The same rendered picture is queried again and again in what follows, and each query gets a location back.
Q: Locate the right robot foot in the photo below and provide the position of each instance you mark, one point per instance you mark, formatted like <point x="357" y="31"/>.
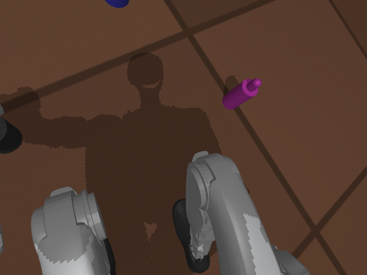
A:
<point x="182" y="228"/>

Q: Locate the right robot hand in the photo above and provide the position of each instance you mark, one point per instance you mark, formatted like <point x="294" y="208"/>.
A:
<point x="288" y="264"/>

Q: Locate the left robot foot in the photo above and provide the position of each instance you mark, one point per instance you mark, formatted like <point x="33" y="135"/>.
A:
<point x="110" y="257"/>

